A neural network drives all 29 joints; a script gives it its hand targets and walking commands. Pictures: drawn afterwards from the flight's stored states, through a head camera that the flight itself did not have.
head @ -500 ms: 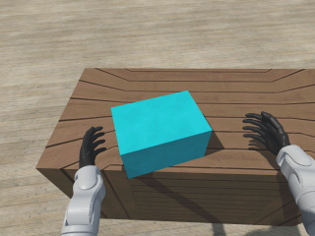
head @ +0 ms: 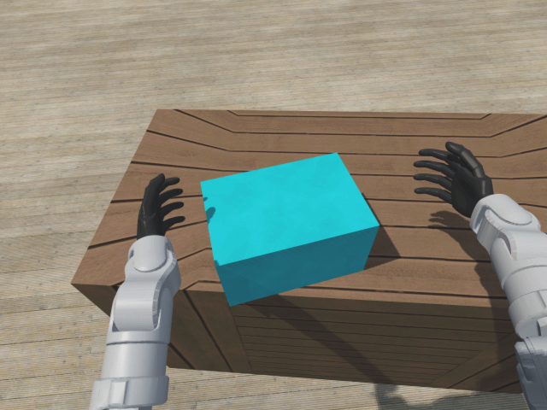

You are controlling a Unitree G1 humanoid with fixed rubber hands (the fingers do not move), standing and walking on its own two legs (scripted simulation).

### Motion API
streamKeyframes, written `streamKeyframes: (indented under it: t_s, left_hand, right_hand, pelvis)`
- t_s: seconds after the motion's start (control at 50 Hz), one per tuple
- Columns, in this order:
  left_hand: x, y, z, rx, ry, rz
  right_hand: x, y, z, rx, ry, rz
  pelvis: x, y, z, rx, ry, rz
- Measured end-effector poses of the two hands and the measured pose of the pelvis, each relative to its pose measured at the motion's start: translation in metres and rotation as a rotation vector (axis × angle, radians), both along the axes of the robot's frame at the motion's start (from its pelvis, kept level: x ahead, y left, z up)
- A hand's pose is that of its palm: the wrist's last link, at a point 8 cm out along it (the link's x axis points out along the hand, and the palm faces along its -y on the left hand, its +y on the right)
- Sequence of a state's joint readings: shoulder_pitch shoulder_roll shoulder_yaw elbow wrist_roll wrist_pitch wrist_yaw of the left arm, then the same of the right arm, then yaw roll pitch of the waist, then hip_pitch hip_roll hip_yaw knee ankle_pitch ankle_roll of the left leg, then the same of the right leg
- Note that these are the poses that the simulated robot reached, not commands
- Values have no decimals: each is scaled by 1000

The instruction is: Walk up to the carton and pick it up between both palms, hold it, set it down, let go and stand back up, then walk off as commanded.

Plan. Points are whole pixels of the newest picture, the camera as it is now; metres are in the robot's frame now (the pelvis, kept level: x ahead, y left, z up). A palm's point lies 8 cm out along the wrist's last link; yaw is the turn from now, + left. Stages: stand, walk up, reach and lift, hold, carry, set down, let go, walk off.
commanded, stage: reach and lift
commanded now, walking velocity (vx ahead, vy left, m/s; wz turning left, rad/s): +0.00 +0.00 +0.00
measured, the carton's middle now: (284, 227) +0.43 +0.03 -0.03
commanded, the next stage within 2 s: none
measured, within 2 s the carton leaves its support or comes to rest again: neither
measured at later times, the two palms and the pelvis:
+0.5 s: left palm (162, 206) +0.38 +0.21 +0.10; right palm (447, 157) +0.47 -0.22 +0.11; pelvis +0.00 +0.00 +0.00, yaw +0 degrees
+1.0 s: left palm (179, 244) +0.37 +0.21 +0.00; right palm (427, 197) +0.47 -0.22 +0.02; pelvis +0.00 +0.00 -0.01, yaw -1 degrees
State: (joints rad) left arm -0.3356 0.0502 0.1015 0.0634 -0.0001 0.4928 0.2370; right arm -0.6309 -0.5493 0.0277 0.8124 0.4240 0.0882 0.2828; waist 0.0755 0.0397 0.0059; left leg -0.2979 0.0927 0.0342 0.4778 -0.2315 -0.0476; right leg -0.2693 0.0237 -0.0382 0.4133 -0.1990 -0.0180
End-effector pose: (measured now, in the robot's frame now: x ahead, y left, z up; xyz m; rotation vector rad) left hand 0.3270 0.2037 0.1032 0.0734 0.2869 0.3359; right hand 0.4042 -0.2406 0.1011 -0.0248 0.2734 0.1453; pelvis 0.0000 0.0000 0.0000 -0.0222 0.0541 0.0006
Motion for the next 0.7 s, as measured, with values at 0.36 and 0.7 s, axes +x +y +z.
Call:
streamKeyframes:
  t_s: [0.36,0.7]
  left_hand:
    - [39,3,2,19,29,2]
    - [50,11,-34,30,28,12]
  right_hand:
    - [49,15,14,2,-15,7]
    - [72,20,-17,-12,-32,8]
  pelvis:
    - [-2,0,-1,0,108,-4]
    - [-2,-1,-5,0,234,-9]
